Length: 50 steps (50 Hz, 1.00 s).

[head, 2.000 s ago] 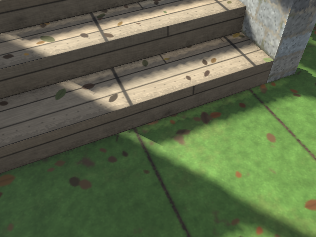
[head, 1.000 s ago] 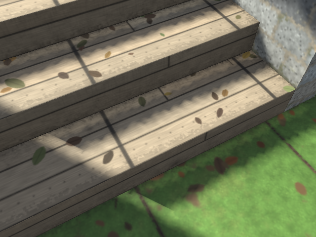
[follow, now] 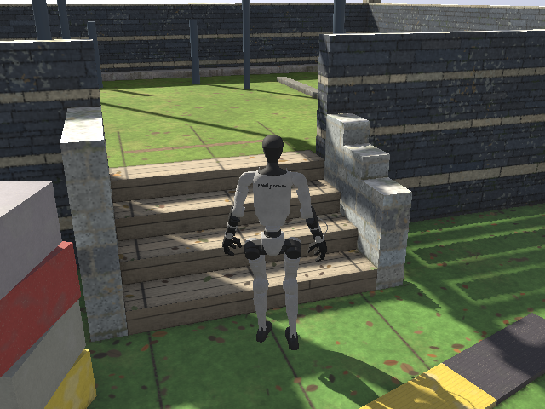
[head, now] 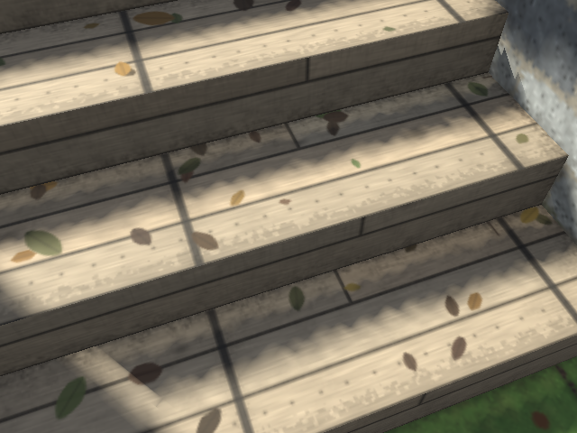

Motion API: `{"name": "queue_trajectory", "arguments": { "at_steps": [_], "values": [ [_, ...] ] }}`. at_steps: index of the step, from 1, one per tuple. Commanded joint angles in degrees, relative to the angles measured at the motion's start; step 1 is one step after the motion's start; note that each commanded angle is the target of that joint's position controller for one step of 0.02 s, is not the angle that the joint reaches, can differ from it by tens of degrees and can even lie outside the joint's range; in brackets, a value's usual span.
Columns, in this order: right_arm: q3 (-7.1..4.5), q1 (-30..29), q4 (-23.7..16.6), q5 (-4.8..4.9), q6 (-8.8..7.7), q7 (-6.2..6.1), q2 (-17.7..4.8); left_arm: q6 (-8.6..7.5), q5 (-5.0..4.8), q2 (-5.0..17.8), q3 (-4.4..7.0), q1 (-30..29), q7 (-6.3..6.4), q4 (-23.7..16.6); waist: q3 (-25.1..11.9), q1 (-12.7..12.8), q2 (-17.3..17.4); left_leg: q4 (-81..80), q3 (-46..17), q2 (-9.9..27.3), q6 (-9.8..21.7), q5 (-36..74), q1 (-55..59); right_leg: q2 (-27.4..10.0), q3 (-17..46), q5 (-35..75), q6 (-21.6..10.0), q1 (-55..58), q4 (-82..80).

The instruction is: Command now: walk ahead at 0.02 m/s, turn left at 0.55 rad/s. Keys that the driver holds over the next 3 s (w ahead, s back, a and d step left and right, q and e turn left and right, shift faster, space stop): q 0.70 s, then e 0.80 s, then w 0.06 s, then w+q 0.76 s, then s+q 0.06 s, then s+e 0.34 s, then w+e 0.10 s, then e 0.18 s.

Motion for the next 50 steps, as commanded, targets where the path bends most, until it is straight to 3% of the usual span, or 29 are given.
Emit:
{"name": "queue_trajectory", "arguments": {
  "at_steps": [1,2,3,4,5,6,7,10,14,21,23,24,25,26,27,28,29,31,34,36,42,44,46,47,48,49,50],
  "values": [
    [-1.76,-2.6,-3.4,0.64,0.08,0.25,-7.7,-1.46,-0.26,5.2,1.21,9.2,0.75,-1.3,-5.1,4.7,6.4,-7.7,-17.6,11.6,1.7,-15.6,0.3,1.1,-1.4,5.0,-2.5,11.0,-17.1],
    [-1.19,-1.9,-4.1,1.26,-0.05,0.19,-5.5,-1.74,0.48,9.0,2.15,8.6,1.32,-1.8,-4.4,3.6,-0.5,-1.1,-13.3,7.1,-1.7,-23.6,-4.9,-6.5,6.3,2.2,-4.4,14.7,-25.2],
    [-0.73,-1.2,-5.4,2.35,-0.38,0.04,-3.0,-1.59,1.53,14.9,3.45,4.7,1.58,-4.2,-4.9,2.4,-12.9,16.4,0.5,-2.2,-4.8,-26.2,-12.2,-22.7,24.2,-1.0,-10.9,14.6,-30.6],
    [-1.9,-1.1,-4.4,-0.1,-0.73,-0.27,-8.3,-1.22,2.02,13.8,3.34,-0.4,1.18,-4.9,-1.6,1.1,-8.3,30.3,5.1,0.9,-5.6,-27.5,-11.9,-26.8,22.8,9.0,-15.2,4.8,-29.1],
    [-2.35,-0.1,-3.7,-0.47,-0.71,0.01,-9.3,-1.34,1.64,9.3,2.25,-1.5,0.86,-5.6,-1.8,-0.3,-5.0,36.9,4.8,3.0,-5.5,-25.4,-7.9,-24.0,17.8,17.2,-15.0,1.7,-26.5],
    [-2.36,1.7,-2.7,-0.7,-0.36,0.33,-8.4,-1.5,1.35,6.9,1.67,-3.5,0.64,-6.0,-1.1,-1.9,-4.0,41.3,5.1,3.3,-5.4,-22.3,-7.5,-19.6,11.2,21.5,-12.8,1.5,-24.5],
    [-2.35,2.9,-2.1,-0.83,0.22,0.65,-7.9,-1.62,1.21,6.5,1.49,-4.3,0.62,-6.7,-1.5,-2.2,-5.6,44.7,5.6,3.4,-5.6,-20.1,-8.6,-16.5,6.9,23.9,-11.0,3.5,-22.9],
    [-1.51,0.4,-2.6,-0.05,1.23,1.61,-6.6,-1.72,1.36,7.3,1.7,0.7,0.39,-6.1,-1.7,1.1,-8.2,43.8,8.3,4.4,-7.6,-20.1,-13.0,-14.9,1.7,36.8,-11.4,11.6,-19.4],
    [-0.46,-4.4,-4.6,0.46,1.54,2.15,-5.7,-2.02,1.21,9.7,2.85,6.4,-0.02,-4.3,-4.0,4.3,-9.8,34.1,9.9,6.3,-8.3,-23.2,-13.0,-18.2,1.4,44.0,-12.6,20.9,-17.1],
    [0.46,-5.1,-6.3,1.32,1.37,2.38,-5.5,-1.73,1.79,12.0,4.16,3.9,-1.67,-4.4,-5.5,4.1,-12.8,16.3,15.3,6.8,-4.6,-24.0,1.4,-20.2,-3.3,43.2,-11.0,16.2,-13.9],
    [0.53,-2.7,-5.7,1.04,0.63,2.27,-5.3,-1.13,1.24,12.4,4.41,2.6,-1.64,-4.5,-5.9,2.1,-11.9,5.6,16.5,6.3,-3.0,-17.1,7.2,-19.7,-5.5,39.1,-8.7,13.7,-9.7],
    [0.41,-1.3,-5.3,0.37,-0.09,1.86,-6.1,-0.82,1.08,12.0,4.41,3.3,-1.57,-4.1,-6.1,0.8,-8.4,-2.4,14.5,6.5,-2.1,-9.3,12.7,-18.6,-7.6,31.9,-5.6,9.4,-5.1],
    [-0.59,0.5,-5.2,-0.66,-1.04,1.26,-10.6,-0.44,1.44,9.7,3.84,5.0,-1.84,-4.7,-6.4,0.3,3.4,-8.7,0.7,15.5,0.1,-4.0,20.8,-14.6,-11.6,14.2,-1.6,-1.9,6.9],
    [-2.39,2.2,-5.7,0.05,-1.51,0.83,-19.3,-0.05,1.77,4.6,2.25,2.1,-1.22,-8.9,-4.2,0.5,16.8,-6.5,-18.9,31.3,9.1,26.2,21.0,-3.8,-12.0,-13.2,2.0,-16.1,15.4],
    [-2.72,5.4,-4.7,0.68,-1.51,0.62,-17.3,0.69,1.7,7.3,2.6,-0.3,-0.24,-8.2,-6.0,-2.4,7.2,-4.4,-15.5,31.3,14.2,28.9,19.8,-5.6,-4.1,-13.4,1.9,-14.1,23.5],
    [-1.83,1.9,-4.9,1.01,-1.26,0.31,-14.0,0.99,0.92,7.7,2.82,0.7,-0.37,-7.2,-3.2,0.3,4.7,-4.4,-10.1,27.1,13.3,24.1,17.2,-6.5,-2.5,-8.6,1.6,-14.2,24.8],
    [-1.07,-3.0,-5.9,0.93,-0.78,0.03,-11.4,0.72,0.53,8.2,2.96,1.5,-0.72,-6.3,-1.0,2.3,4.3,-4.9,-6.4,22.6,10.5,18.2,15.0,-7.0,-1.9,-3.6,1.6,-13.7,23.2],
    [-0.48,-5.3,-6.7,1.3,-0.52,-0.34,-9.7,0.59,1.82,9.7,3.37,2.6,-1.34,-5.3,-2.5,2.9,6.7,-4.5,-4.0,18.6,8.4,18.6,15.8,-6.0,-2.5,1.0,2.0,-12.6,23.2],
    [-0.78,-2.4,-5.7,1.43,-0.91,-0.09,-11.0,0.88,1.52,8.4,3.04,2.5,-1.69,-5.4,-4.4,2.2,4.3,-3.8,-5.2,18.4,8.8,19.0,16.9,-4.9,-2.5,2.5,2.8,-12.0,22.0],
    [-0.64,-1.7,-5.3,1.12,-1.14,-0.17,-11.0,1.19,1.23,7.9,2.85,2.4,-1.46,-5.2,-4.2,1.9,4.9,-4.0,-6.0,18.7,9.0,16.8,17.8,-4.8,-2.7,2.3,3.0,-12.4,19.1],
    [2.63,-2.3,-2.4,-0.39,-2.1,-1.08,-6.6,1.58,0.57,4.9,1.44,2.6,-1.41,-2.8,-4.2,1.1,5.1,-6.1,-3.6,18.8,7.7,10.4,12.5,-4.9,-3.4,1.3,1.2,2.1,2.5],
    [3.09,-2.9,-1.0,-0.44,-2.29,-1.33,-7.4,1.42,0.31,5.1,1.26,3.6,-1.28,-1.5,-3.4,1.4,5.2,-5.9,-3.6,19.1,7.0,8.2,11.2,-3.9,-3.7,2.3,0.4,6.9,-4.1],
    [2.7,-4.2,-0.2,0.43,-2.14,-1.68,-9.6,0.61,0.48,5.7,1.17,5.2,-1.22,-0.5,-2.2,3.6,3.0,-3.2,-3.0,18.5,4.9,6.6,10.1,-3.5,-3.6,11.5,-0.7,11.5,-16.3],
    [2.6,-3.5,-0.1,0.46,-2.38,-1.78,-9.7,-0.08,0.98,7.2,1.32,4.8,-1.07,-0.5,-2.4,3.1,0.9,-2.1,-2.8,17.5,3.0,3.6,9.0,-5.6,0.3,16.5,-1.4,13.8,-19.0],
    [2.46,-2.7,-0.6,0.38,-2.6,-1.72,-9.4,-0.8,1.58,10.0,1.62,5.2,-1.0,-0.8,-3.2,1.8,-3.1,2.0,-0.1,14.2,1.3,-0.1,7.8,-11.2,7.5,26.0,-2.8,14.8,-18.8],
    [2.42,-1.5,-0.2,0.82,-2.21,-1.87,-8.0,-0.91,0.39,13.2,2.48,3.0,-1.69,-0.5,-1.5,-0.2,-8.7,2.5,5.4,7.7,-0.4,-10.0,7.1,-15.1,13.2,33.2,-7.1,10.0,-17.9],
    [2.52,-2.7,0.5,0.3,-1.94,-2.37,-7.7,-1.1,0.38,11.7,2.4,3.3,-2.36,-0.5,-0.9,1.3,-9.8,5.9,7.7,6.5,-1.3,-13.5,8.3,-17.9,17.0,34.9,-9.7,7.6,-19.1]
  ]
}}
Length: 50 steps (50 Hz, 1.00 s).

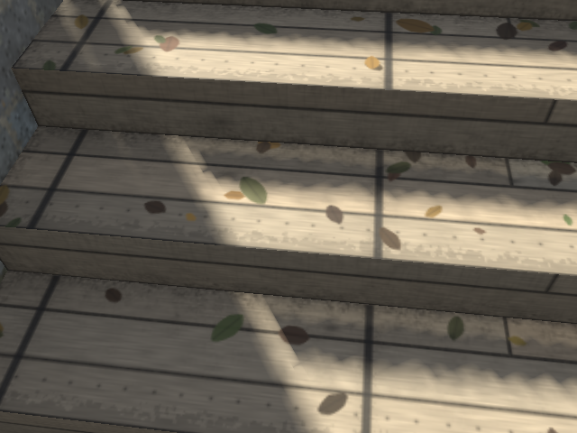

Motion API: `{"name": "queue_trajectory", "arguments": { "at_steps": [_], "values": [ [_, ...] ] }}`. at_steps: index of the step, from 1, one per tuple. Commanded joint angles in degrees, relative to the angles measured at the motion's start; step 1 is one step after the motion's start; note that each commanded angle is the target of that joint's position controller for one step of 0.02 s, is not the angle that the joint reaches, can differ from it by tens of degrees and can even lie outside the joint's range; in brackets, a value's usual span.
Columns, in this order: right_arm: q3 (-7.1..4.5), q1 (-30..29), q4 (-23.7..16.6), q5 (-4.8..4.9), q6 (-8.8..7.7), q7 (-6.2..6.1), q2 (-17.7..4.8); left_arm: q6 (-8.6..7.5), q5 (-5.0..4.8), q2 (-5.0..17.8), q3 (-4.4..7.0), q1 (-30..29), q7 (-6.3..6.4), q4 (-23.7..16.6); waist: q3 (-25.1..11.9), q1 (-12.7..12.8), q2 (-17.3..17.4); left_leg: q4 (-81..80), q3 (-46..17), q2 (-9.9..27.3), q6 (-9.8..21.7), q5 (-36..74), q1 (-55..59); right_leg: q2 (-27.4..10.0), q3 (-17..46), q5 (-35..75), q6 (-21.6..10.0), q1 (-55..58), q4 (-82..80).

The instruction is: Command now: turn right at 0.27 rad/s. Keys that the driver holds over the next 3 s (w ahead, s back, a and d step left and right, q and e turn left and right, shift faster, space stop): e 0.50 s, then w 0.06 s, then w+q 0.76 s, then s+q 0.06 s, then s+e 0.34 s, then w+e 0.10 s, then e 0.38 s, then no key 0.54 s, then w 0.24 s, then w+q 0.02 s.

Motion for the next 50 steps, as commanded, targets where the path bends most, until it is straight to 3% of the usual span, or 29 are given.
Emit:
{"name": "queue_trajectory", "arguments": {
  "at_steps": [1,4,6,9,10,11,12,13,14,15,16,18,21,25,28,29,30,31,32,33,34,35,37,39,42,47,48,50],
  "values": [
    [-2.33,1.7,-1.5,-0.01,-0.2,-1.12,-8.1,-1.54,-0.11,11.0,2.37,-2.1,-0.81,-3.0,-1.4,-2.1,-11.1,4.0,0.1,1.4,-0.8,-3.0,-2.0,-15.8,19.8,25.6,-9.7,-0.8,-7.8],
    [-2.75,2.2,-1.3,0.71,-0.37,-0.87,-7.6,-1.0,-0.11,11.5,3.09,-2.5,-0.37,-3.2,-2.9,-1.7,-12.7,8.3,1.1,0.1,-1.0,-8.2,-4.6,-13.9,20.5,28.0,-10.2,1.1,-6.3],
    [-2.65,2.0,-1.6,1.02,-0.62,-0.85,-6.6,-0.46,-0.24,12.0,3.73,-2.2,-0.17,-2.9,-4.1,-1.1,-11.4,9.2,0.9,0.0,-1.2,-10.9,-6.5,-13.2,21.4,27.5,-10.4,2.9,-5.8],
    [-2.44,4.9,-1.5,1.27,-1.28,-1.26,-5.8,0.77,-0.52,11.9,4.48,-6.0,-0.58,-3.8,-5.2,-2.9,-10.0,-2.3,1.4,0.0,-1.6,-3.5,-0.9,-9.4,19.8,22.1,-7.1,0.2,-3.5],
    [-2.8,6.3,-1.3,0.88,-1.5,-1.59,-7.2,0.94,-0.6,10.9,4.41,-7.1,-0.8,-4.6,-5.6,-3.2,-8.2,-7.5,-0.5,2.1,-1.3,-0.5,3.5,-7.2,18.5,16.9,-4.9,-3.7,-1.4],
    [-3.66,7.5,-1.6,-0.23,-1.56,-2.1,-11.3,0.73,-0.88,8.5,3.83,-7.1,-1.07,-5.7,-5.6,-2.8,-1.0,-13.4,-9.0,10.7,0.8,-1.5,7.6,-3.0,14.4,7.8,-2.2,-10.2,5.3],
    [-4.86,3.7,-3.1,-0.52,-1.08,-2.16,-17.0,0.57,-1.01,5.0,2.98,-5.3,-0.96,-6.7,-3.8,-1.1,11.8,-17.8,-21.4,22.6,6.4,4.8,7.5,6.2,3.6,-11.5,0.1,-19.3,14.6],
    [-4.57,3.6,-3.4,-0.65,-0.95,-1.67,-15.2,0.77,0.63,9.2,3.93,-4.9,-0.5,-5.7,-4.1,-1.5,9.8,-14.7,-21.3,28.0,12.0,14.4,2.5,2.3,1.3,-20.3,0.2,-17.1,28.4],
    [-3.36,2.2,-4.1,-0.26,-0.93,-1.36,-10.5,0.95,0.56,10.3,4.46,-3.5,-0.56,-4.1,-3.3,0.2,4.3,-13.7,-16.9,25.5,12.2,18.4,0.9,1.4,2.6,-18.5,-0.4,-16.1,33.4],
    [-2.85,0.2,-4.6,-0.14,-0.92,-1.39,-8.8,1.32,0.7,9.4,4.49,-2.3,-0.79,-2.9,-1.5,1.4,2.8,-12.3,-11.1,21.7,10.5,19.9,0.0,0.7,2.2,-15.4,-0.2,-16.0,36.4],
    [-2.68,-0.5,-5.1,-0.33,-0.98,-1.7,-8.8,1.64,0.76,8.9,4.44,-2.3,-1.42,-2.8,-1.4,1.5,4.0,-11.5,-7.3,19.0,8.6,20.1,1.9,0.3,1.5,-12.8,0.3,-17.3,36.4],
    [-2.81,2.5,-4.3,-0.24,-1.05,-1.81,-10.1,2.03,0.75,7.9,3.92,-4.2,-2.76,-3.5,-1.4,-0.5,6.5,-9.4,-3.4,17.1,8.2,27.6,6.6,0.5,-0.5,-11.8,2.0,-19.4,33.4],
    [-3.35,6.7,-3.1,-0.14,-0.98,-1.35,-11.6,2.15,0.22,7.5,3.39,-8.0,-3.57,-5.5,-3.2,-3.1,6.8,-7.3,-2.3,19.7,9.7,33.2,11.9,-0.1,-1.8,-12.8,2.8,-19.2,27.6],
    [-4.05,6.0,-3.2,-0.44,-0.88,-0.37,-13.0,2.35,-0.28,7.2,2.93,-8.7,-3.73,-6.9,-3.9,-3.3,8.9,-5.5,0.8,20.7,8.7,33.6,9.1,-0.4,-4.9,-13.4,1.1,-11.2,18.0],
    [-4.6,6.3,-2.8,-0.84,-0.87,0.61,-13.7,2.07,-0.09,6.8,2.57,-8.3,-3.59,-7.0,-4.3,-3.2,9.5,-6.9,0.0,20.5,7.7,12.1,4.6,1.0,-7.2,-12.5,-1.3,-4.1,8.1],
    [-4.45,5.6,-2.5,-0.54,-0.65,0.85,-13.0,1.59,0.32,5.8,2.26,-5.7,-3.35,-5.9,-3.9,-1.4,7.8,-5.3,0.6,19.2,6.6,4.6,0.2,1.9,-7.9,-8.7,-2.5,2.2,0.4],
    [-3.6,5.1,-2.4,-0.53,-0.65,1.17,-10.2,0.79,0.77,5.5,2.13,-1.1,-2.68,-3.7,-4.2,0.8,3.5,-1.0,2.4,16.8,4.6,-1.7,-6.3,1.9,-6.1,-6.2,-3.6,11.3,-6.9],
    [-1.73,4.5,-3.3,-0.77,-0.9,1.84,-3.8,-0.41,1.83,8.0,2.33,4.4,-1.71,-1.8,-5.6,3.0,-10.5,13.3,8.7,11.0,1.5,-12.2,-16.7,-11.1,10.9,-13.3,-5.6,20.4,-16.2],
    [-1.33,1.9,-5.5,-1.18,-0.87,1.42,-3.9,-0.99,1.2,15.9,4.06,7.6,-0.97,-0.7,-1.8,4.2,-18.6,21.3,9.2,4.5,-0.3,-20.0,-27.3,-24.2,28.2,-16.3,-12.0,16.0,-21.0],
    [-2.86,0.2,-4.7,-1.15,-0.71,1.26,-9.5,-1.37,1.33,14.0,3.83,6.6,-0.61,-0.3,2.4,4.0,-8.8,26.9,1.9,7.9,0.3,-16.1,-26.0,-23.4,24.5,-16.4,-13.5,11.5,-20.2],
    [-3.03,1.8,-3.1,0.11,-0.98,1.97,-9.0,-1.94,1.31,10.5,2.65,2.6,-0.47,-1.1,4.6,1.5,-6.7,28.3,-0.7,7.5,0.6,-11.1,-25.4,-20.1,19.1,-15.0,-11.9,9.3,-20.7],
    [-3.1,4.4,-1.3,0.75,-1.48,2.54,-8.6,-2.49,1.25,8.5,2.07,-0.4,-0.3,-1.7,5.8,-0.5,-6.7,28.3,-1.9,7.5,0.6,-7.3,-24.6,-16.7,13.5,-11.4,-9.4,9.1,-21.6],
    [-3.5,6.9,1.2,-0.16,-1.76,3.09,-8.3,-3.97,0.95,7.1,1.64,-1.0,0.15,-1.7,3.9,-1.4,-6.9,31.5,-1.4,6.6,0.1,-1.2,-23.7,-13.5,5.5,0.2,-7.1,11.3,-20.9],
    [-3.5,6.9,2.0,-0.31,-1.67,3.21,-6.7,-5.1,0.81,6.5,1.48,1.3,-0.14,-0.6,2.6,-1.4,-5.2,34.5,-0.8,6.3,-0.4,1.9,-25.1,-13.4,0.7,10.0,-6.6,12.7,-19.3],
    [-3.43,3.6,1.2,-0.64,-1.47,3.49,-5.2,-5.92,0.81,5.8,1.29,4.3,-0.11,0.6,3.3,-0.4,-5.0,35.2,0.5,7.0,-2.0,4.3,-29.0,-14.1,-2.8,14.9,-7.0,13.2,-19.0],
    [-2.45,-3.8,-2.4,-0.91,-1.74,4.32,-2.5,-6.71,0.73,5.7,0.99,4.9,0.18,1.5,5.0,0.2,-4.6,23.2,4.7,6.5,-2.9,6.9,-28.7,-13.5,-8.2,26.4,-7.0,11.7,-18.0],
    [-2.07,-4.9,-3.1,-0.83,-1.83,4.37,-1.8,-6.75,0.66,5.7,0.94,4.9,0.2,1.6,4.6,0.2,-5.1,19.3,6.2,6.0,-2.4,7.0,-26.3,-13.2,-9.8,30.5,-6.6,11.2,-16.9],
    [-1.62,-0.9,-2.5,-0.91,-1.26,3.9,-0.7,-6.86,0.87,5.8,0.86,6.6,0.53,2.2,1.0,-1.2,-8.3,18.6,9.5,4.7,0.0,3.3,-19.1,-14.2,-12.4,43.2,-7.3,11.6,-10.4]
  ]
}}
Over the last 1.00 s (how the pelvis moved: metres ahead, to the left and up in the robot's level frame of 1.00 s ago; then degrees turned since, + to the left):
-0.04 0.00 0.00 24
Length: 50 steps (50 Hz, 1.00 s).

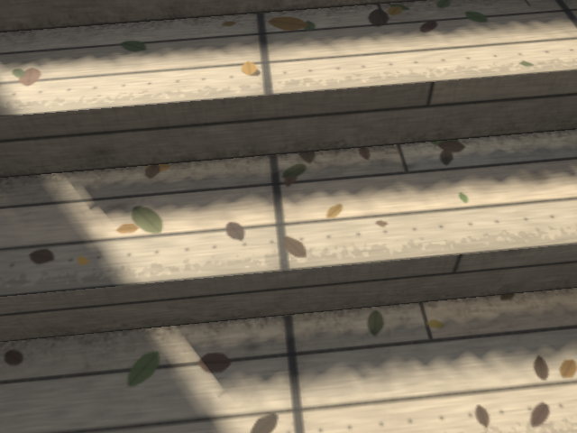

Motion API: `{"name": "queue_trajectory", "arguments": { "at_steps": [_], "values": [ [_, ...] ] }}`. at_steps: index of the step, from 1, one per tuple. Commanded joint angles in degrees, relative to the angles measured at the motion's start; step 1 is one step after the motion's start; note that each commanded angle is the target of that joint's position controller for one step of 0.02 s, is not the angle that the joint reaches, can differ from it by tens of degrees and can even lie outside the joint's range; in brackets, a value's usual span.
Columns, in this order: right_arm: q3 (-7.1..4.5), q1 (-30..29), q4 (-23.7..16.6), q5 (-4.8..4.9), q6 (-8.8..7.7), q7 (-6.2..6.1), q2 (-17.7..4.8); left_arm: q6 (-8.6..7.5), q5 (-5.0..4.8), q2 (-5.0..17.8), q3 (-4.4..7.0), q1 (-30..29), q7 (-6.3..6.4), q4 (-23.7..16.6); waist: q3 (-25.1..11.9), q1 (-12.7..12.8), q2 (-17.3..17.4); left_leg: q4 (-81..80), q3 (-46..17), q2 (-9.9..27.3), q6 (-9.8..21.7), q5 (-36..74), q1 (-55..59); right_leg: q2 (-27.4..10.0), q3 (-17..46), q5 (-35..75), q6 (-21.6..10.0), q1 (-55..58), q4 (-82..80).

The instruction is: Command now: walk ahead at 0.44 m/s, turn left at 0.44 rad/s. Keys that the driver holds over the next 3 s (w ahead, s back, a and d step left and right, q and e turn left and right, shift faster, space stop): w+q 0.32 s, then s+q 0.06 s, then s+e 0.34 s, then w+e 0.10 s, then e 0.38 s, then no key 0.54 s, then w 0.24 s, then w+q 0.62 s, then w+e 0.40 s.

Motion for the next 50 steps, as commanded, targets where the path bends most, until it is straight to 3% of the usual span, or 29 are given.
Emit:
{"name": "queue_trajectory", "arguments": {
  "at_steps": [1,3,5,6,7,8,10,12,16,17,19,23,24,26,27,28,30,31,32,33,34,36,37,39,41,43,47,48,50],
  "values": [
    [0.3,-2.5,-4.7,-0.06,-0.46,-0.36,-1.4,-0.93,-0.1,8.5,1.38,0.3,0.65,-2.2,0.2,-0.6,-9.4,-3.8,5.0,-2.7,3.3,-4.1,5.6,-16.4,0.6,56.5,-5.0,-5.1,6.8],
    [-0.41,1.3,-4.3,-0.25,-0.68,-0.69,-2.8,-0.62,-0.2,10.3,1.79,-0.5,0.69,-2.7,-2.8,-2.6,-9.0,-7.3,6.6,-5.7,6.6,-7.4,11.1,-17.3,0.1,68.0,-5.0,-4.3,16.6],
    [-1.88,12.6,-1.4,-0.64,-1.61,-1.04,-4.6,0.19,-0.58,12.2,2.36,-3.4,0.1,-4.1,-8.4,-8.3,-7.8,-16.3,6.4,-8.5,9.6,-6.0,25.5,-16.6,-0.5,59.3,-4.2,-10.8,36.8],
    [-3.63,18.7,-0.3,-1.14,-2.0,-1.78,-9.3,0.03,-0.62,10.6,2.06,-6.4,-0.32,-5.9,-9.9,-11.8,-1.7,-22.0,-4.9,-1.8,12.7,-5.7,35.6,-11.9,-0.2,33.6,-1.7,-23.8,56.2],
    [-5.02,13.5,-2.5,-0.65,-1.81,-1.92,-17.0,-0.69,-1.03,4.3,0.76,-7.0,-1.37,-10.6,-9.8,-5.5,12.8,-30.2,-38.3,15.7,21.1,7.9,42.3,0.1,3.6,-7.4,1.8,-46.3,76.3],
    [-5.33,13.5,-2.0,1.71,-1.37,-1.77,-15.8,-0.78,0.57,6.6,0.72,-7.6,-1.59,-11.0,-12.2,-6.7,5.3,-34.3,-42.2,17.6,25.4,-0.8,40.2,-2.4,13.7,-4.0,1.2,-49.6,81.9],
    [-3.25,10.0,-1.9,1.73,-1.13,-2.18,-7.8,-1.34,1.23,6.3,0.86,-8.5,-1.99,-11.8,-1.3,-2.2,-2.5,-34.4,-31.8,13.3,20.5,-9.4,28.8,-6.1,12.6,0.6,1.1,-54.6,83.0],
    [-1.51,6.3,-3.0,1.41,-1.91,-2.87,-4.3,0.25,2.33,4.0,0.28,-7.4,-2.17,-12.5,-0.2,1.1,-4.4,-31.6,-23.2,7.0,16.8,2.7,21.0,-7.0,12.3,2.4,2.0,-55.1,85.8],
    [-1.44,9.4,-2.6,1.41,-3.98,-2.78,-7.2,3.0,2.54,2.2,-0.48,-10.5,-1.81,-17.8,-1.9,1.7,-3.0,-29.6,-19.2,3.2,15.1,12.2,14.5,-6.7,9.5,5.5,3.6,-59.5,85.4],
    [-1.32,13.3,-1.6,0.91,-4.19,-3.16,-6.7,3.51,1.72,0.2,-0.75,-11.8,-0.79,-18.1,-2.7,-0.8,1.8,-27.9,-21.8,4.6,17.1,17.6,17.9,-4.3,7.0,1.6,4.0,-65.7,99.2],
    [-0.78,17.1,-0.8,0.43,-4.22,-3.41,-6.7,3.87,1.31,-1.5,-1.54,-17.8,0.54,-22.2,-1.3,-3.0,3.0,-27.5,-26.1,7.8,17.7,20.6,25.5,-4.0,8.0,-6.0,3.2,-81.8,112.7],
    [0.75,21.6,2.6,0.31,-4.39,-4.26,-4.3,3.23,1.52,-2.9,-2.92,-27.7,1.42,-28.3,2.2,-5.3,0.7,-29.4,-21.8,8.6,12.2,18.8,33.4,-4.2,7.1,-14.9,0.8,-94.8,112.2],
    [1.07,22.2,4.3,1.34,-3.84,-4.73,-3.7,3.9,1.67,-4.3,-4.04,-29.9,1.28,-31.0,2.5,-4.1,0.7,-30.8,-18.2,6.0,9.4,21.3,30.2,-5.2,6.5,-15.3,0.3,-90.4,102.3],
    [1.84,22.2,5.9,1.3,-2.47,-5.43,-2.7,5.24,0.74,-4.1,-4.4,-28.3,0.69,-31.8,-1.0,-3.5,0.5,-34.9,-13.8,5.0,9.1,33.3,31.2,-3.8,2.8,-13.3,0.7,-82.4,94.4],
    [0.8,18.5,3.2,1.84,-1.92,-6.12,-6.4,6.18,0.07,-4.1,-5.09,-23.7,0.65,-32.7,-4.4,-0.5,0.4,-38.9,-11.3,8.3,8.7,47.1,29.3,-5.3,3.5,-11.6,-0.4,-67.8,78.4],
    [0.41,16.8,2.4,2.06,-1.17,-6.39,-6.8,6.72,-0.44,-4.6,-5.39,-22.6,0.98,-32.2,-6.9,-0.1,1.9,-39.0,-7.6,7.1,7.1,59.8,28.4,-3.5,2.3,-10.6,-1.4,-54.7,68.5],
    [-1.2,10.7,-1.6,2.89,-1.71,-6.52,-11.8,6.8,-1.33,-0.3,-2.79,-4.6,0.98,-24.4,-20.9,7.0,7.5,-25.2,-5.5,9.3,6.5,96.6,33.2,1.7,2.5,-4.5,-2.7,-31.7,61.9],
    [-2.54,5.5,-3.0,4.88,-2.29,-5.82,-15.1,6.45,-0.88,2.7,-1.35,3.6,0.78,-21.8,-24.1,12.6,7.8,-12.6,-3.8,9.4,4.9,101.8,35.3,2.5,5.6,-0.4,-3.7,-23.8,50.8],
    [-3.05,6.2,-4.7,5.25,-3.37,-5.15,-14.7,5.98,0.63,6.8,0.39,4.9,0.57,-20.8,-24.9,13.7,-1.0,6.1,-3.8,4.8,2.6,77.1,28.8,-0.2,18.5,12.4,-7.3,-16.2,39.1],
    [-2.04,6.0,-9.2,3.23,-2.94,-2.32,-7.1,7.24,0.79,14.5,2.51,3.3,2.15,-19.1,-27.4,8.9,-30.6,36.5,-3.6,-15.6,-3.1,-10.0,7.2,-19.2,54.9,52.7,-20.9,-8.6,16.8],
    [-1.0,11.6,-8.3,-1.26,-2.91,-0.98,-4.7,7.74,-1.28,10.7,2.49,-4.0,2.96,-21.1,-30.4,3.3,-18.0,52.1,-15.1,-12.5,-1.4,-10.9,5.5,-19.7,65.2,50.7,-22.6,-13.7,14.3],
    [0.15,5.1,-12.3,-2.69,0.38,-2.33,-0.6,7.68,-0.92,3.3,1.6,-13.3,3.5,-19.1,-8.7,-2.4,1.8,54.4,-9.8,-7.0,-1.4,-9.2,-5.1,-14.3,51.2,22.0,-18.0,-33.5,19.2],
    [1.08,3.4,-13.6,-3.24,1.21,-3.76,1.6,7.06,-0.4,0.5,1.04,-11.5,3.59,-16.6,-2.1,-3.3,3.9,53.4,-9.2,-5.2,-0.5,-7.7,-9.8,-10.4,43.5,10.6,-14.9,-39.0,20.0],
    [2.13,6.2,-14.6,-2.39,1.49,-4.76,3.7,5.58,0.94,-1.7,0.4,-9.0,2.44,-14.0,-2.7,-4.5,-2.0,58.9,-6.8,-4.9,0.7,-3.5,-14.0,-5.6,34.2,-5.8,-11.4,-39.4,17.2],
    [2.83,4.4,-16.4,-1.16,0.41,-4.61,4.8,3.18,0.13,0.4,0.71,-5.1,1.16,-11.0,-4.0,-4.4,-3.6,58.6,-6.7,-3.0,1.7,-0.5,-17.2,-4.0,30.5,-11.0,-9.5,-38.2,15.3],
    [3.42,1.0,-19.1,-1.8,0.39,-4.73,5.2,2.75,-0.68,2.0,0.87,-5.6,1.1,-10.4,-2.5,-4.7,-1.7,46.9,-7.6,-0.2,0.4,2.2,-17.0,-1.5,27.1,-7.4,-7.0,-39.7,15.7],
    [2.81,-6.1,-24.2,-0.59,2.27,-4.82,3.2,5.78,-0.51,7.3,2.34,-4.1,3.65,-14.6,-5.1,0.4,-6.4,31.5,-5.0,-1.0,-6.3,-1.6,-20.8,-3.5,36.6,-2.4,-7.7,-27.6,10.9],
    [1.28,-3.6,-22.0,-0.49,2.59,-5.43,-0.1,5.45,-1.06,7.7,3.05,-3.8,3.37,-17.0,-8.2,1.4,-5.4,30.5,-6.6,0.0,-6.6,0.4,-19.6,-6.3,40.3,1.4,-5.2,-22.2,9.7],
    [0.7,-2.0,-21.4,-1.22,2.07,-6.32,0.6,4.47,0.21,8.0,4.1,-3.7,3.51,-18.2,-11.1,1.8,-8.1,36.1,-7.6,-0.6,-5.7,2.1,-21.0,-8.8,44.0,3.2,-5.2,-18.9,10.1]
  ]
}}
Over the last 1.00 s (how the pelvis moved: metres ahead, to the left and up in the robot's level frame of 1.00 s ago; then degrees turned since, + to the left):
0.05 -0.05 0.00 -11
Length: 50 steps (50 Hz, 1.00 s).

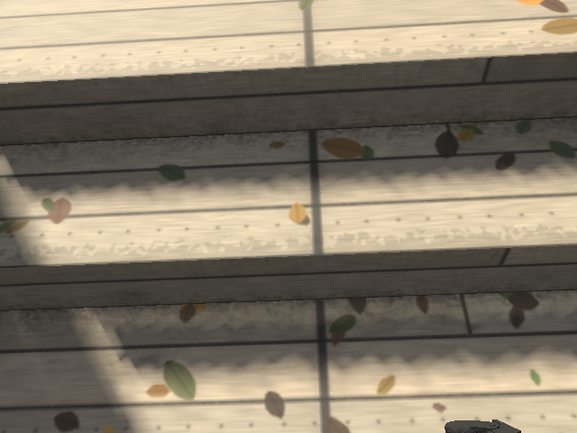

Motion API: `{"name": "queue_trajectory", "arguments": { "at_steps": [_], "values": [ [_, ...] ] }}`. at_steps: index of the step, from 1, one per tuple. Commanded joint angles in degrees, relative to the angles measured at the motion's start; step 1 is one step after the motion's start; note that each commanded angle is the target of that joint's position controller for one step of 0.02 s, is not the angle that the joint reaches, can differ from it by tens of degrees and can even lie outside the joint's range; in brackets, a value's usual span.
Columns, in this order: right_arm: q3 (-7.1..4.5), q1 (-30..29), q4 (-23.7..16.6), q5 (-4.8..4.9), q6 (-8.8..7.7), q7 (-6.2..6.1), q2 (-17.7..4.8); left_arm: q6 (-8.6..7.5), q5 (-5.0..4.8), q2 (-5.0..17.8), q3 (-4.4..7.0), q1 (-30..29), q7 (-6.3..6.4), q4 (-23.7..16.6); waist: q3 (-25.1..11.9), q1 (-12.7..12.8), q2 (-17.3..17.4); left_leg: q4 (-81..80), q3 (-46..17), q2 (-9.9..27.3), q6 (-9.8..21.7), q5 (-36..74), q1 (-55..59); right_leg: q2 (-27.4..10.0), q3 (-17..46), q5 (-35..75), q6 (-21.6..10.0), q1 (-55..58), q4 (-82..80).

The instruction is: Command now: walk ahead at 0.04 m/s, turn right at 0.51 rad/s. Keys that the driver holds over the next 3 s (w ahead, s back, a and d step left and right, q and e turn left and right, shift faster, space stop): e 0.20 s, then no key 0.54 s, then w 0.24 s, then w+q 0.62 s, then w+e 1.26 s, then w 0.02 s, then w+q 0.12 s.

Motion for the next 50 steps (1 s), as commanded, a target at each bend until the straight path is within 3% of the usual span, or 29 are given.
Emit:
{"name": "queue_trajectory", "arguments": {
  "at_steps": [1,3,6,7,9,11,14,17,18,19,20,21,22,23,24,25,27,28,32,34,37,38,39,42,45,47,48,49,50],
  "values": [
    [-3.31,2.6,-2.2,-0.42,-0.34,-1.23,-6.0,-1.38,0.56,9.3,3.38,-1.1,0.77,-7.2,-10.8,-0.6,-7.1,6.0,0.0,-0.8,-0.3,1.4,-5.3,-15.6,29.1,-4.7,-1.0,16.1,-16.2],
    [-3.53,1.0,-2.1,-0.48,-0.55,-0.8,-4.8,-1.32,0.42,7.7,3.4,-1.4,1.03,-8.1,-8.5,0.1,-6.8,8.8,0.8,-1.4,0.3,0.4,-7.4,-14.5,28.2,-2.9,-2.8,15.9,-14.6],
    [-3.2,0.1,-2.4,-0.18,-0.67,0.15,-3.5,-1.12,-0.07,6.5,3.46,0.3,1.64,-8.7,-9.1,0.7,-6.5,13.3,2.0,-2.6,1.0,-1.3,-9.2,-14.4,28.5,7.8,-5.5,19.8,-11.7],
    [-3.22,-0.6,-2.9,-0.16,-1.08,0.64,-4.1,-1.11,-0.19,7.1,3.77,1.4,1.86,-9.0,-8.7,1.2,-4.5,10.9,1.4,-2.5,0.9,-2.8,-10.0,-14.9,29.5,10.4,-5.9,21.5,-11.6],
    [-3.13,-3.3,-4.2,0.2,-1.43,1.11,-5.1,-0.94,-0.33,8.0,4.34,2.8,2.22,-9.3,-8.1,1.8,-5.3,2.5,1.2,-2.3,0.6,-5.5,-10.1,-15.5,31.1,12.0,-6.2,24.7,-12.1],
    [-2.79,-1.4,-3.7,1.03,-1.26,1.43,-4.5,-0.74,0.23,7.4,4.13,0.9,2.82,-10.3,-9.8,0.2,-6.9,-2.5,2.6,-3.1,0.9,-6.5,-4.9,-15.3,28.9,19.1,-6.6,23.5,-11.1],
    [-2.4,-0.3,-3.5,1.88,-0.78,0.88,-4.0,-0.38,0.69,6.9,3.8,-0.9,2.25,-10.7,-9.7,-0.8,-9.4,-18.8,4.9,-3.1,2.1,-12.1,9.0,-14.6,24.6,23.6,-5.5,16.4,-12.4],
    [-3.1,6.2,-2.2,3.54,-0.82,-0.28,-5.4,-0.33,1.05,7.4,4.4,-1.5,0.58,-10.1,-11.5,-1.9,-13.1,-35.2,4.8,-3.1,3.8,-10.1,27.6,-15.5,25.2,35.9,-3.4,13.1,-13.7],
    [-3.38,8.6,-1.4,4.01,-1.27,-0.8,-5.6,-0.47,0.71,7.1,4.32,-2.4,-0.03,-9.8,-10.9,-3.4,-11.3,-44.9,5.0,-2.5,4.3,-5.1,31.8,-14.9,24.6,34.9,-2.3,13.7,-12.7],
    [-3.39,9.5,-0.8,3.61,-1.83,-1.12,-4.9,-0.52,-0.14,7.0,4.35,-2.1,-0.6,-9.1,-9.7,-4.3,-8.2,-56.4,6.8,-3.1,4.6,1.5,36.4,-12.8,23.0,29.3,-0.7,13.4,-10.8],
    [-3.92,6.8,-1.4,1.73,-2.33,-1.39,-6.3,-1.08,-0.58,4.4,4.0,-0.1,-1.57,-8.8,-8.7,-2.4,0.1,-60.5,1.9,1.3,5.1,5.5,41.3,-8.0,18.0,12.5,2.5,8.8,-2.2],
    [-3.55,6.0,-3.5,1.53,-2.92,-1.21,-8.4,-1.67,-0.04,0.0,2.94,6.4,-2.2,-8.9,-12.6,1.4,11.5,-56.8,-12.1,16.7,9.4,34.7,50.1,-3.5,11.0,-18.2,6.1,-0.8,7.5],
    [-4.44,6.8,-3.8,1.37,-3.02,-0.95,-9.4,-1.2,-0.32,5.8,4.72,7.1,-2.3,-7.9,-16.5,-0.9,12.7,-58.0,-16.9,21.0,17.9,41.0,44.2,-2.2,4.9,-24.4,8.8,1.8,17.6],
    [-3.91,5.5,-3.9,1.27,-3.41,-0.54,-6.1,-0.86,-0.01,6.7,5.0,4.8,-2.39,-6.9,-14.8,-0.9,7.7,-59.9,-16.0,18.5,19.3,30.1,40.0,-5.3,4.0,-21.3,10.2,2.6,22.5],
    [-2.85,4.3,-3.3,1.39,-3.77,-0.45,-2.7,-0.48,0.28,5.5,4.73,2.4,-2.61,-5.8,-10.7,-1.3,5.0,-60.7,-11.3,14.4,17.6,19.2,36.5,-6.5,4.0,-17.5,11.0,2.5,23.8],
    [-2.38,4.7,-3.0,1.14,-4.3,-0.5,-2.1,-0.22,0.14,4.6,4.15,-0.9,-3.06,-6.1,-7.8,-1.7,2.7,-61.4,-9.3,12.1,14.9,12.8,37.3,-7.1,5.0,-16.3,11.7,0.1,21.0],
    [-2.78,7.4,-1.0,0.96,-3.73,-0.93,-3.6,0.98,0.14,2.8,3.5,-0.3,-4.05,-4.4,-5.2,-1.8,5.1,-62.3,-4.9,7.2,11.8,4.8,38.7,-7.6,1.6,-14.7,12.4,0.4,14.2],
    [-2.95,7.8,-0.8,1.0,-3.61,-1.04,-4.2,1.28,-0.1,2.6,3.16,-1.2,-3.99,-4.0,-4.6,-2.2,6.3,-62.1,-3.7,6.3,11.2,7.3,39.7,-8.1,-0.3,-14.6,12.4,1.0,9.7],
    [-4.02,12.6,0.9,1.18,-4.01,-1.12,-5.4,0.83,-0.55,2.1,2.51,-2.2,-3.18,-2.3,-6.6,-4.2,8.5,-59.9,-4.4,6.8,11.7,14.3,44.6,-8.3,-3.6,-13.5,10.9,5.4,-4.4],
    [-4.04,12.0,1.3,1.69,-4.42,-1.02,-4.5,0.25,-0.66,0.8,1.98,0.9,-2.72,-0.3,-7.7,-2.1,8.0,-59.0,-3.2,6.6,12.3,13.2,40.4,-9.4,-3.8,-5.3,9.7,12.6,-11.2],
    [-4.4,12.8,2.4,1.98,-4.09,-0.12,-3.2,-0.38,0.24,2.7,2.01,3.0,-2.23,1.1,-6.1,-1.7,2.2,-60.5,-3.4,5.0,10.6,-4.7,32.7,-12.4,-0.5,2.7,7.7,19.5,-15.3],
    [-4.19,13.9,2.8,2.42,-3.66,0.11,-2.4,-0.72,0.61,2.7,1.82,3.0,-2.23,1.6,-4.5,-2.5,-2.1,-64.0,-2.0,3.1,9.6,-16.5,32.4,-12.5,0.6,-2.2,6.5,16.1,-15.6],
    [-4.58,14.0,3.4,2.41,-3.27,0.04,-4.0,-1.13,0.48,2.0,1.72,3.1,-2.13,1.7,-1.6,-2.3,-2.7,-64.1,-1.4,2.3,9.7,-21.6,32.2,-11.7,0.2,-6.4,5.4,13.5,-15.8],
    [-6.42,15.6,4.6,1.93,-2.4,0.06,-8.7,-1.78,0.3,2.2,1.92,5.0,-1.72,1.8,0.7,-2.7,-1.1,-62.9,-4.1,3.6,12.9,-31.7,32.4,-9.0,-2.4,-15.5,2.8,8.2,-11.5],
    [-7.03,16.7,5.9,2.0,-2.48,0.49,-9.2,-2.42,0.75,1.3,1.71,5.0,-2.3,0.6,2.0,-3.5,1.1,-64.5,-8.8,7.1,16.2,-37.5,32.2,-8.1,-4.5,-15.5,1.6,5.2,-7.4],
    [-7.03,13.5,5.7,2.37,-2.63,0.79,-8.9,-2.89,0.7,1.1,1.66,8.6,-2.56,1.4,1.8,-1.4,0.6,-62.9,-7.1,6.3,16.4,-35.6,27.8,-8.2,-4.3,-14.5,0.3,10.6,-9.6],
    [-6.78,11.0,5.1,2.48,-2.76,0.93,-8.2,-3.22,0.72,1.6,1.72,11.9,-2.49,2.4,2.0,0.1,-1.3,-59.7,-4.1,4.3,15.4,-33.0,24.0,-8.7,-1.9,-15.7,-0.6,14.9,-12.2],
    [-6.31,7.6,4.0,2.71,-3.25,1.07,-7.1,-3.71,0.64,3.0,1.97,14.8,-2.1,3.3,3.2,1.7,-6.2,-51.1,0.3,0.9,13.9,-27.5,18.0,-12.7,6.1,-20.0,-2.5,18.8,-17.2],
    [-5.6,6.6,3.6,2.98,-3.9,1.63,-4.7,-4.16,0.7,5.8,2.76,18.0,-1.72,4.0,2.7,2.7,-14.5,-37.5,7.0,-3.9,12.0,-19.3,10.7,-20.2,19.7,-26.6,-5.4,24.4,-25.5]
  ]
}}
Over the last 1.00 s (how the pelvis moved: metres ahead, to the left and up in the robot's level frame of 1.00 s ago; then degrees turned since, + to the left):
0.36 0.03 0.15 2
